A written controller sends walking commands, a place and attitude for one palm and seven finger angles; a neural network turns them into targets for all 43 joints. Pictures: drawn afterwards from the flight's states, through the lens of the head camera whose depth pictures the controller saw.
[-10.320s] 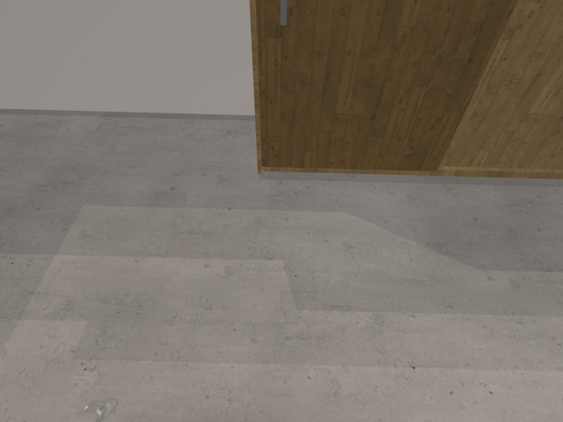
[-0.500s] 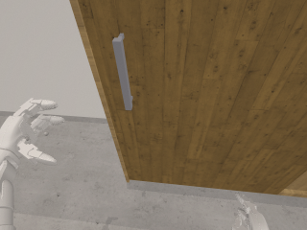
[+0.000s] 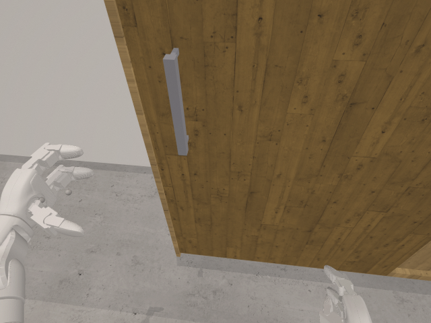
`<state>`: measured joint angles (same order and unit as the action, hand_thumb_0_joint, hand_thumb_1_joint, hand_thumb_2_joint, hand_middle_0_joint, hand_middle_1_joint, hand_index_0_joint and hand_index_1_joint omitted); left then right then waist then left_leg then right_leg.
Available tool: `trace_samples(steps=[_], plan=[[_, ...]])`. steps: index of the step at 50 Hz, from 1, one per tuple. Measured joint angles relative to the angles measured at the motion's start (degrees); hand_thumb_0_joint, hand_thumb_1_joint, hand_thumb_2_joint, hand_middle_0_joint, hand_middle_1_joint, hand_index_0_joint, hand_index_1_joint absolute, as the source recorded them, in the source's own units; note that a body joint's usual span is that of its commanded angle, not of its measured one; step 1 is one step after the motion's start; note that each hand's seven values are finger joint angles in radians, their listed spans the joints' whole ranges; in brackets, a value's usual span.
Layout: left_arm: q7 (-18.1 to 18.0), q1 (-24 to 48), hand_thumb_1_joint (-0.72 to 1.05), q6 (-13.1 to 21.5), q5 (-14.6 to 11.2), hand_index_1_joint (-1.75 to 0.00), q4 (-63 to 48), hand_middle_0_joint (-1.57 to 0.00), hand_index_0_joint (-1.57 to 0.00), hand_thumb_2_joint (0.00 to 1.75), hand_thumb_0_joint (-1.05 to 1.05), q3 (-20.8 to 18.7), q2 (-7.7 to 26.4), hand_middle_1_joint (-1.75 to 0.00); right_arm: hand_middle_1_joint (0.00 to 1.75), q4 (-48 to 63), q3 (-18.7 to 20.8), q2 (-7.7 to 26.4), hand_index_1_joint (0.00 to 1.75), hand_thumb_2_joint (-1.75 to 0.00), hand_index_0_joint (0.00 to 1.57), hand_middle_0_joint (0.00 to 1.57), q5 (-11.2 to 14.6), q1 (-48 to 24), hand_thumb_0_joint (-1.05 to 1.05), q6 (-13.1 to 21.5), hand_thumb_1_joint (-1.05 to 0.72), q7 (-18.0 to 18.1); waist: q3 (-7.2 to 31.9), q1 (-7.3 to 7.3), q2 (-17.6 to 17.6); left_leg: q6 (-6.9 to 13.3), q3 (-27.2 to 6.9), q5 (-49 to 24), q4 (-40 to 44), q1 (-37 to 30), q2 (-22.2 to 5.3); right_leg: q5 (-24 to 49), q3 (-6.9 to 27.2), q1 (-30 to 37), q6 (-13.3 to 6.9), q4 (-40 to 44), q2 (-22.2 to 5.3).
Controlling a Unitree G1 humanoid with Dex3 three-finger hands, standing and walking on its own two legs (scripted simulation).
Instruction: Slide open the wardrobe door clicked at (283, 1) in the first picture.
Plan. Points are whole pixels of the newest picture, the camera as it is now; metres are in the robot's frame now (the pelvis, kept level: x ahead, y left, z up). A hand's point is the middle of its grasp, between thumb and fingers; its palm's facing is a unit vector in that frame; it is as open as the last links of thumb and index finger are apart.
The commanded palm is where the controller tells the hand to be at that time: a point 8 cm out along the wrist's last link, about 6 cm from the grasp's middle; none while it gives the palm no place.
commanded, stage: move the hooked fingers beside the handle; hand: left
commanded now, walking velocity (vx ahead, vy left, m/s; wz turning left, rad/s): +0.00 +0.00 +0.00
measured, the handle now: (179, 106) +0.52 +0.14 +0.14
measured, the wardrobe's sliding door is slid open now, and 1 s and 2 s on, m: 0.00 0.00 0.00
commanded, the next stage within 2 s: none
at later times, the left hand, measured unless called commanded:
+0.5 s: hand (100, 165) +0.34 +0.25 +0.13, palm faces +0.02 -1.00 -0.01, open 14.0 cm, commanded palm +0.31 +0.30 +0.13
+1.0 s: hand (125, 146) +0.40 +0.22 +0.13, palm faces -0.02 -1.00 +0.00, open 14.0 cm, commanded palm +0.37 +0.28 +0.13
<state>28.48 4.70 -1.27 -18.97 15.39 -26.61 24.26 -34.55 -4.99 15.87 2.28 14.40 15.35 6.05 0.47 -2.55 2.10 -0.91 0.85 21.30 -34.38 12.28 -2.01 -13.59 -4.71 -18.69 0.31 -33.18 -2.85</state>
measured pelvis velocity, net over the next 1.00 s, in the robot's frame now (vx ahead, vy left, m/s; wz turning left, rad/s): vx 0.00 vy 0.00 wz -0.01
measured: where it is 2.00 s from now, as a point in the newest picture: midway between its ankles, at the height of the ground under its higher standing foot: outside the picture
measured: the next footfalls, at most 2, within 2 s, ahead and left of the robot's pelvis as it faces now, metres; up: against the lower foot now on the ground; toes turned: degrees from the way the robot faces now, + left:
none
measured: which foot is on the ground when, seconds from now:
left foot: down 0.00-1.00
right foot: down 0.00-1.00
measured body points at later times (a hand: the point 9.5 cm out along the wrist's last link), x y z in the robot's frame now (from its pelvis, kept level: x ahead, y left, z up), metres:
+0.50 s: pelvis +0.00 +0.00 +0.00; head +0.02 -0.01 +0.45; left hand +0.33 +0.30 +0.13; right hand +0.15 -0.25 -0.09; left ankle -0.03 +0.13 -0.73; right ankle +0.04 -0.13 -0.73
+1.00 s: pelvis +0.00 +0.00 +0.00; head +0.03 -0.01 +0.45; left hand +0.39 +0.28 +0.13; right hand +0.12 -0.26 -0.10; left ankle -0.03 +0.13 -0.73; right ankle +0.04 -0.13 -0.73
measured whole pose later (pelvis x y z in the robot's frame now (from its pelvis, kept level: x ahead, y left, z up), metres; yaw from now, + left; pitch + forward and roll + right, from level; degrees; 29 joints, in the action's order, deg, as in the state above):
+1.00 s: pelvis +0.00 +0.00 +0.00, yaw -1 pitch +5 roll +0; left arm 22.6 28.5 4.8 -13.1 38.7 -22.1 24.0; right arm -35.1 -3.4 16.9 1.9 18.1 10.2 4.7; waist 2.0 1.8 1.2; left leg -1.0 1.7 21.4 -35.7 19.2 -1.9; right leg -13.8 -3.7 -26.4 0.1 -35.3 -2.9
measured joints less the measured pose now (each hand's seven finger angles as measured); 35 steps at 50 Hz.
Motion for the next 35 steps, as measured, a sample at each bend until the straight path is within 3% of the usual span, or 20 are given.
trace_samples(steps=[6,13,19,35], plan=[[-1.2,2.7,-0.50,0.9,1.1,-1.20,1.4,-0.30,-0.30,0.30,-0.01,1.6,-1.1,-1.20,0.30,-0.6,0.0,0.2,0.31,-0.90,0.21,0.20,0.0,0.2,0.01,0.0,-0.90,0.5,-0.3,-0.32,-0.1,0.1,-0.4,0.1,-0.3,0.2,0.1,0.1,-0.4,0.3,0.1,0.2,-0.1],[-2.1,7.9,-0.50,1.1,2.6,-1.20,5.4,-0.30,-0.30,0.30,-0.02,3.7,-1.0,-1.20,0.30,-1.0,0.1,0.2,0.31,-0.90,0.21,0.20,-0.1,0.2,0.01,-0.3,-0.90,0.8,-0.6,0.75,-0.3,0.1,-0.2,-0.3,0.0,0.9,0.3,0.3,-0.2,-0.7,0.1,0.2,-0.3],[-2.8,10.0,-0.50,1.6,2.6,-1.20,8.2,-0.30,-0.30,0.30,-0.01,2.8,-0.7,-1.20,0.30,-0.7,0.4,0.2,0.31,-0.90,0.21,0.20,-0.2,1.2,0.01,-1.0,-0.90,0.2,0.2,2.01,-0.5,0.1,0.5,-0.3,0.6,1.4,0.3,0.2,0.5,-1.8,0.1,0.0,-0.2],[-3.8,15.9,-0.50,4.2,4.0,-1.20,14.7,-0.30,-0.30,0.30,-0.02,3.2,-0.3,-1.20,0.30,-1.2,1.5,1.2,0.30,-0.90,0.21,0.20,-0.2,2.8,0.01,-2.9,-0.91,0.0,0.4,2.71,-0.8,-0.2,0.3,0.0,-0.3,4.1,0.0,-0.1,0.4,-4.5,-0.2,-0.9,0.0]])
